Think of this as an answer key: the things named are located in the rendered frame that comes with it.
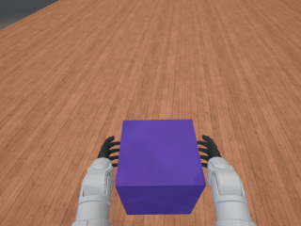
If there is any right robot forearm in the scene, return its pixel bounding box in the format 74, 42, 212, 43
207, 156, 257, 226

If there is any left robot forearm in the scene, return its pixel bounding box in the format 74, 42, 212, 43
71, 157, 114, 226

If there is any right robot hand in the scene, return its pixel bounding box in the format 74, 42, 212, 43
197, 135, 221, 168

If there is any left robot hand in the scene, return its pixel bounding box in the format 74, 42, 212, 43
97, 136, 120, 168

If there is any carton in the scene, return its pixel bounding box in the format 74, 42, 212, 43
115, 119, 206, 215

